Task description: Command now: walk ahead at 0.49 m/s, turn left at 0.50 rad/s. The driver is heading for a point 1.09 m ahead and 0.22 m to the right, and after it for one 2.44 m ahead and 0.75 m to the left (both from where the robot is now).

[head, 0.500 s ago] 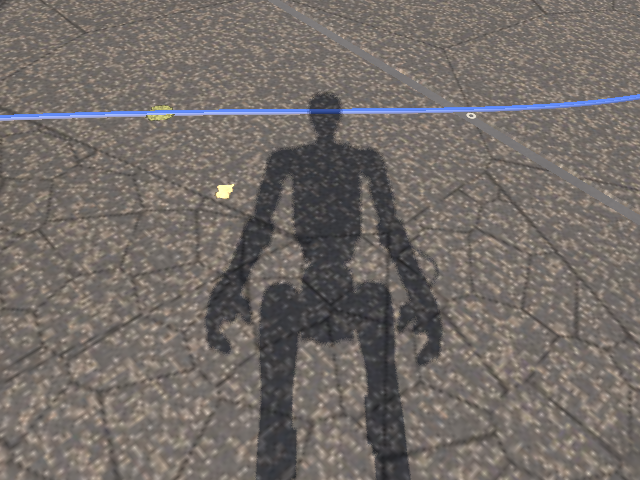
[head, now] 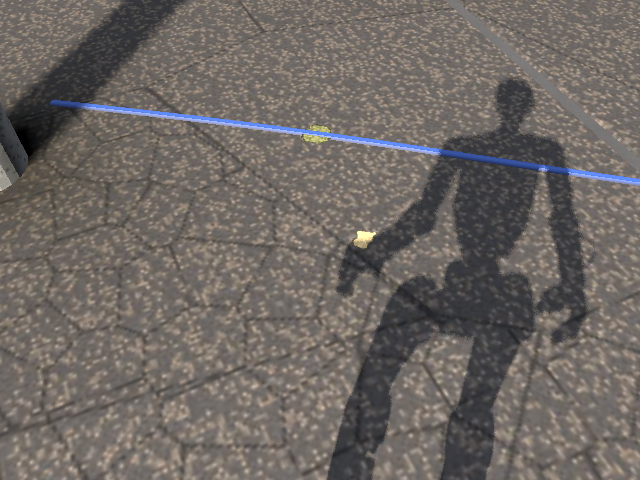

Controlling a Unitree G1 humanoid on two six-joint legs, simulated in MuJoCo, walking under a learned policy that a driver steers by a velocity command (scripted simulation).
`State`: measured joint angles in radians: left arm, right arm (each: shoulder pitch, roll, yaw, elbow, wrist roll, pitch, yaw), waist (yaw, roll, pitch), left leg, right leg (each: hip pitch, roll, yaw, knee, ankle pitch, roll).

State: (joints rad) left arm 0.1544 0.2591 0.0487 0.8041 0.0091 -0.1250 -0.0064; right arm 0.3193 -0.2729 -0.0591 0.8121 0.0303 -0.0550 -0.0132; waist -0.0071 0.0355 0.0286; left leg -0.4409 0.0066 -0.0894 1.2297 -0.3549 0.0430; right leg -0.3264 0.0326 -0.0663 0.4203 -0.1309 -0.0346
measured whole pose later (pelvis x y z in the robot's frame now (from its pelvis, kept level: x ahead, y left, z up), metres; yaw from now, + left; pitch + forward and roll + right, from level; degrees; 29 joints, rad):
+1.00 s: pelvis +0.46 +0.04 -0.01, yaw -14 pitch +3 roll +1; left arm 0.14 0.29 0.08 0.69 -0.01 -0.02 -0.03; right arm 0.14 -0.28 -0.06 0.75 0.00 -0.04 -0.03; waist 0.01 0.02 0.06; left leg -0.49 0.01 -0.04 1.26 -0.49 -0.04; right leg -0.47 0.09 0.00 0.52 -0.10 -0.10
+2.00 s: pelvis +0.49 +0.06 +0.00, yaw -44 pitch +2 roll +0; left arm 0.14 0.22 0.03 0.64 0.01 0.01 0.00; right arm 0.20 -0.31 -0.07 0.76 0.00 0.03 -0.03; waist -0.02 0.05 0.02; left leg -0.44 0.06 -0.01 0.93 -0.41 -0.09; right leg -0.25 0.04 0.01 0.46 -0.23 -0.05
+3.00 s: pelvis +0.74 -0.22 +0.01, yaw -30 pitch +0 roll -3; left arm 0.32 0.27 0.08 0.86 0.01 -0.10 -0.01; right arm 0.17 -0.30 -0.07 0.70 0.02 -0.03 0.01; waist 0.06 0.05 0.03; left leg -0.71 0.12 -0.06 0.90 -0.03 0.00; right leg -0.01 0.03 -0.20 0.23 -0.23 -0.03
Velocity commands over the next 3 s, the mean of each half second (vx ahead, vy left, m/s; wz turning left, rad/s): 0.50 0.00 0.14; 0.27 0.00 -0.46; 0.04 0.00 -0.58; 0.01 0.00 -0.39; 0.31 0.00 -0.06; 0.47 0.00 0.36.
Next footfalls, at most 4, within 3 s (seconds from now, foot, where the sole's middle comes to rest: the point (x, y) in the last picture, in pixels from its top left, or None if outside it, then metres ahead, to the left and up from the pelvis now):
0.36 left None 0.34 0.18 -0.77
0.86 right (359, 426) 0.58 -0.05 -0.77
1.36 left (262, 404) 0.63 0.16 -0.77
1.78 right None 0.45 -0.04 -0.77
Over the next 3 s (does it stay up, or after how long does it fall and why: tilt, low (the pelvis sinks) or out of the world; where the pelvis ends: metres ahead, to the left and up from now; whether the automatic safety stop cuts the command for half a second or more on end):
stays up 0.74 -0.22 0.01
